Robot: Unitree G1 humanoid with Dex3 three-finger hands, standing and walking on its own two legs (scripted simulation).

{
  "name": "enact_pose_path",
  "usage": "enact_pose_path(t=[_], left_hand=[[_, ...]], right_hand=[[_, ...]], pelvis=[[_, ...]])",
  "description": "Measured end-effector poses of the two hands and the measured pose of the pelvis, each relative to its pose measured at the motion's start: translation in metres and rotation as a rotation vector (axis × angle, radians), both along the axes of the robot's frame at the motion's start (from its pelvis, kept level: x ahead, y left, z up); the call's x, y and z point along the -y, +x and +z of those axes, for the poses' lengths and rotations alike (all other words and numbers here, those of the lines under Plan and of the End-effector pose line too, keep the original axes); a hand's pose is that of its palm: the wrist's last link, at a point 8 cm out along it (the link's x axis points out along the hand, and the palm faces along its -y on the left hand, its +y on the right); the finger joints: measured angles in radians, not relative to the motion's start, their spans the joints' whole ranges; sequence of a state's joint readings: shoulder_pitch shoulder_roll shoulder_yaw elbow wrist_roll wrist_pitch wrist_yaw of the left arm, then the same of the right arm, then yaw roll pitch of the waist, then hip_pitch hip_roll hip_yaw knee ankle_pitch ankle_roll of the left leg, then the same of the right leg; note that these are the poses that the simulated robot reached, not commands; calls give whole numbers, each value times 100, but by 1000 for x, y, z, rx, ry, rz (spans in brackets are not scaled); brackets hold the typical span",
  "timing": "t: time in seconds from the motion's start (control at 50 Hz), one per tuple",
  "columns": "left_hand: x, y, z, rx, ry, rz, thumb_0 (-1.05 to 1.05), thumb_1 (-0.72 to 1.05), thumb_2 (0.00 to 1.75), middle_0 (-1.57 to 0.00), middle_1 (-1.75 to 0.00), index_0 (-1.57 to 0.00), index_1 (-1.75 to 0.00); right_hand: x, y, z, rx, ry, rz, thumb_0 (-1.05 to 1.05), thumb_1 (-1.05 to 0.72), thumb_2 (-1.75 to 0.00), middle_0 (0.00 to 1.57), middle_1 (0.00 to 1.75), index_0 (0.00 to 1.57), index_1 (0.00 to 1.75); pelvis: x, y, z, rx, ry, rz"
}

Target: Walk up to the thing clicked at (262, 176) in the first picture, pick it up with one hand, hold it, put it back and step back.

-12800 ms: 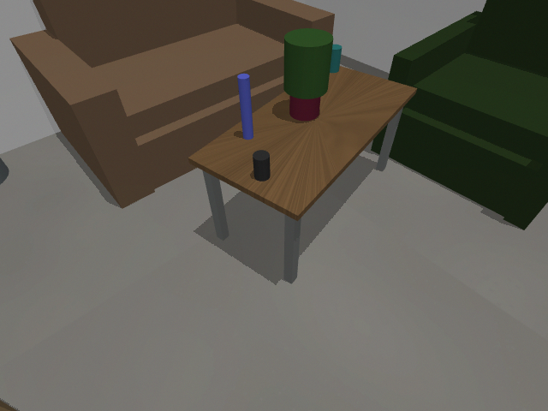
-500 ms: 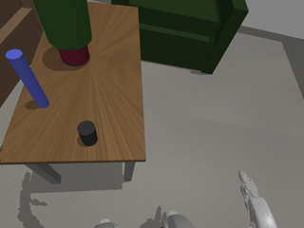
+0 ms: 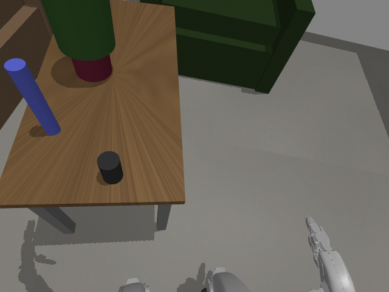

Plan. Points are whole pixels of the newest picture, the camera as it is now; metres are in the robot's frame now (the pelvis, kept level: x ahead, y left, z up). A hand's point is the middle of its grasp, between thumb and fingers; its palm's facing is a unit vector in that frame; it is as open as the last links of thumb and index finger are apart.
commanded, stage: go down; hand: left
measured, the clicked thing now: (110, 168) +0.48 +0.17 -0.17
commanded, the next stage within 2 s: none
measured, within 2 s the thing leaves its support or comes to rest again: neither
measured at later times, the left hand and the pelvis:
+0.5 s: hand out of the picture +0.42 +0.36 +0.08, palm faces +0.14 -0.99 +0.00, open 17.5 cm; pelvis +0.00 +0.00 +0.00, yaw +0 degrees
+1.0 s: hand out of the picture +0.42 +0.36 +0.08, palm faces +0.13 -0.99 -0.01, open 17.6 cm; pelvis +0.00 +0.00 +0.00, yaw +0 degrees
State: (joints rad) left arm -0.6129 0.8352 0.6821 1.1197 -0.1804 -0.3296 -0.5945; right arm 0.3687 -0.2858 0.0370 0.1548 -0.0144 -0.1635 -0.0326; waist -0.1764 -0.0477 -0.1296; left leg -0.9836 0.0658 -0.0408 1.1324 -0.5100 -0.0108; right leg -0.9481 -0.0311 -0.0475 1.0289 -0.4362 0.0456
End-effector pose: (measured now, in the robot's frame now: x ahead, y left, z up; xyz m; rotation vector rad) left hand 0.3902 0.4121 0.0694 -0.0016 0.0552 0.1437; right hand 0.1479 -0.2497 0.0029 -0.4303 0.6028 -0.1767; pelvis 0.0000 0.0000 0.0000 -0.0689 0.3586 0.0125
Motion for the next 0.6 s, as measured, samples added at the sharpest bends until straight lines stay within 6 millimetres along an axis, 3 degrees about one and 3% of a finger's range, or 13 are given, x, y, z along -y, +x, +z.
enact_pose_path(t=[0.34, 0.6], left_hand=[[0, 1, -4, 0, -2, -8, -2, -58, 8, -6, -8, -5, -8], [0, 1, 10, -3, 5, 2, -2, -58, 8, -6, -9, -5, -9]], right_hand=[[-6, 3, 0, 7, 1, 8, -1, 52, -6, 6, 5, 6, 5], [-4, 5, -2, 14, 19, 3, -1, 51, -6, 6, 5, 6, 5]], pelvis=[[-3, 2, 0, -6, -2, -3], [0, 2, 2, 6, 2, 1]])
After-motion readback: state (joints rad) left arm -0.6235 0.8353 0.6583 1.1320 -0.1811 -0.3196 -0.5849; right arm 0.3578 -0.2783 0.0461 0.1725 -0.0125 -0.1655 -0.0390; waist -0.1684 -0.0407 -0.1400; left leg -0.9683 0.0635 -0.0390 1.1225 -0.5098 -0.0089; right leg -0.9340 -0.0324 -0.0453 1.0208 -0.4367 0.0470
